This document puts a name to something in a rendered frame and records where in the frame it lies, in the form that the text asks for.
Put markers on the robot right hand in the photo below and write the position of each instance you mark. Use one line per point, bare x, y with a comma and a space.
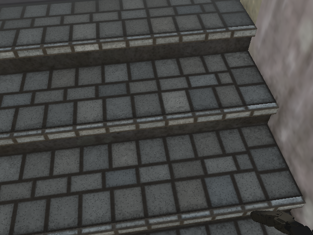
281, 221

